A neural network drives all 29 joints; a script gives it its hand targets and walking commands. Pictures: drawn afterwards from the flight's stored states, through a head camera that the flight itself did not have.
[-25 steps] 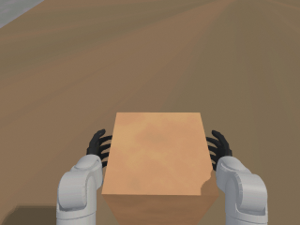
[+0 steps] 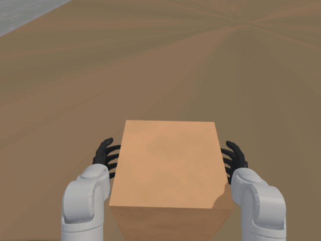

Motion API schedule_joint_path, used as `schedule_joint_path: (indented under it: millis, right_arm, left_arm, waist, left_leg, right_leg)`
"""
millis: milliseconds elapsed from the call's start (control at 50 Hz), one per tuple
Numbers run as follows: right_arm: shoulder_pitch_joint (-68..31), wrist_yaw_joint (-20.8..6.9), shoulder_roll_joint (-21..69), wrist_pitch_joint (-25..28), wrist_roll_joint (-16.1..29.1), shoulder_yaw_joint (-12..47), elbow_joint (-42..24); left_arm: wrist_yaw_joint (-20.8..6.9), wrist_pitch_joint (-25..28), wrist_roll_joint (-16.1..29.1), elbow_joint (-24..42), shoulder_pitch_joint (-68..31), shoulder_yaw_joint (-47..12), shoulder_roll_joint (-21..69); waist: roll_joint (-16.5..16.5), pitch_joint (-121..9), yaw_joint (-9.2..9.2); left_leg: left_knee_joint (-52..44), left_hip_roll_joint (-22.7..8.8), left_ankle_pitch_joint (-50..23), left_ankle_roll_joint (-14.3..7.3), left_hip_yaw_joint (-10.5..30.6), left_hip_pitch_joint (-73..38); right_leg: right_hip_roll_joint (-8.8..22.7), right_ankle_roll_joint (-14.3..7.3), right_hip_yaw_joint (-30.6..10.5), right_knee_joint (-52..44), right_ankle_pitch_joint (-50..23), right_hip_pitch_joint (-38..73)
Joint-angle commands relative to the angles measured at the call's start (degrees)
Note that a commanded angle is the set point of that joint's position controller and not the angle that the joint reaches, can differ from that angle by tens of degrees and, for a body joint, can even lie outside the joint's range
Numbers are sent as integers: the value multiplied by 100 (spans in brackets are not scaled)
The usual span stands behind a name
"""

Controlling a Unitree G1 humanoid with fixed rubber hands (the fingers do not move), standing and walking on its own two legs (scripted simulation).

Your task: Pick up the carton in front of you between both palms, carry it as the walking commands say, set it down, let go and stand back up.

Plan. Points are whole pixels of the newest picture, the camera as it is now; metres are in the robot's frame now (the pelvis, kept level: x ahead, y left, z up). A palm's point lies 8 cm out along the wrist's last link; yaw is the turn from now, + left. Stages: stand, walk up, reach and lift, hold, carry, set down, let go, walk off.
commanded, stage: carry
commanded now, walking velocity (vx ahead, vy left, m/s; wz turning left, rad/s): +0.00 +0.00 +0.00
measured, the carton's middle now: (168, 184) +0.25 +0.00 +0.02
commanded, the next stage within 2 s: hold in 1.54 s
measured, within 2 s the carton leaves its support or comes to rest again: neither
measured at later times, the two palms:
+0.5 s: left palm (100, 181) +0.23 +0.15 +0.09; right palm (239, 185) +0.22 -0.15 +0.09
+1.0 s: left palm (108, 189) +0.23 +0.14 +0.04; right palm (234, 193) +0.23 -0.16 +0.04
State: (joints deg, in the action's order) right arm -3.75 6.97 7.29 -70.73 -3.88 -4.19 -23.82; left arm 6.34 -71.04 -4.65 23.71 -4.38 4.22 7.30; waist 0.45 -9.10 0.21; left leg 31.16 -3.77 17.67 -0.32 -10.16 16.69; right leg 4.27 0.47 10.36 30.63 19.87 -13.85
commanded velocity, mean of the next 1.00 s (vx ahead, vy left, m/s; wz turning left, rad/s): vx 0.00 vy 0.00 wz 0.00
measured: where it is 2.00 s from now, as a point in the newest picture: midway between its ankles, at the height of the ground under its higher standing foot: outside the picture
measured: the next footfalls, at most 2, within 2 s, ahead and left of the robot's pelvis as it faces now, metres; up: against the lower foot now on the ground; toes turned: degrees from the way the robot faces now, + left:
none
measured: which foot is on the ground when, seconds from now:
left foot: down 0.00-1.00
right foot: down 0.00-1.00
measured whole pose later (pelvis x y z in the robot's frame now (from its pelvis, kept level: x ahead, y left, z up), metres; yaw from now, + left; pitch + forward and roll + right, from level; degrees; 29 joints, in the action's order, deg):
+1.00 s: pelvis -0.05 -0.01 +0.00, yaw +0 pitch +2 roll +0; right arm -9.5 1.0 7.7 -43.5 -12.9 -8.6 8.5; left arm 1.2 -43.4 -12.8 -8.9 -9.9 8.4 7.7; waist 0.0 -6.2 0.0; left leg 28.4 -4.3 12.4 -0.5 -10.3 17.7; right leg 3.4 -0.9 10.4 28.8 15.2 -15.4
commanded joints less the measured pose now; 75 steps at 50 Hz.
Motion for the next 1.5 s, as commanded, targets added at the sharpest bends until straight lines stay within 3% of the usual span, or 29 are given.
schedule_joint_path:
  millis: [0,220,420,660,720,940,1040,1160,1260,1480]
  right_arm:
    - [-2341,-1034,4939,61,1908,3866,-584]
    - [-2249,-1032,4776,30,1827,3845,-613]
    - [-2329,-1207,4642,254,1550,3765,-19]
    - [-2595,-1453,4597,1312,1051,3340,1080]
    - [-2405,-1400,4260,1603,767,3011,1332]
    - [-3028,-1541,4159,3021,179,2212,2733]
    - [-3332,-1660,4550,3470,183,2306,3084]
    - [-3233,-1740,5003,3273,447,2761,2750]
    - [-3028,-1738,4854,3033,362,2593,2780]
    - [-3209,-1759,4962,3041,426,2670,2725]
  left_arm:
    - [-966,83,1945,572,-2267,-3885,4962]
    - [-983,54,1913,626,-2231,-3882,4801]
    - [-1143,279,1610,-2,-2269,-3773,4651]
    - [-1394,1335,1123,-1096,-2522,-3339,4590]
    - [-1347,1652,904,-1260,-2443,-3088,4279]
    - [-1462,3052,277,-2777,-2944,-2224,4168]
    - [-1584,3505,279,-3116,-3271,-2294,4566]
    - [-1676,3297,517,-2775,-3183,-2746,4997]
    - [-1674,3057,423,-2818,-2948,-2585,4859]
    - [-1704,3072,495,-2758,-3141,-2638,4961]
  waist:
    - [-88,-1275,-23]
    - [-72,-918,-14]
    - [-57,-553,-17]
    - [-37,-683,-16]
    - [-38,-706,-19]
    - [-42,-804,-28]
    - [-45,-951,-20]
    - [-54,-1124,-9]
    - [-44,-1041,-16]
    - [-36,-993,-13]
  left_leg:
    - [-31,-635,-3575,-11,514,-739]
    - [-248,-620,-2707,-43,549,-616]
    - [-581,-606,-1768,-62,613,-442]
    - [-712,-599,-1274,-57,620,-428]
    - [-709,-598,-1271,-55,607,-425]
    - [-689,-593,-1149,-30,615,-423]
    - [-655,-596,-1231,-17,619,-503]
    - [-561,-616,-1547,-12,599,-572]
    - [-514,-615,-1653,-12,578,-523]
    - [-530,-607,-1535,6,579,-518]
  right_leg:
    - [507,19,-412,-7,-3129,564]
    - [537,-27,-485,-228,-2456,391]
    - [541,-71,-565,-575,-1603,193]
    - [542,-115,-612,-714,-1219,114]
    - [545,-131,-617,-715,-1204,79]
    - [538,-145,-646,-740,-1078,56]
    - [533,-149,-649,-702,-1188,122]
    - [529,-155,-624,-576,-1506,228]
    - [542,-151,-616,-537,-1666,206]
    - [541,-165,-632,-579,-1610,191]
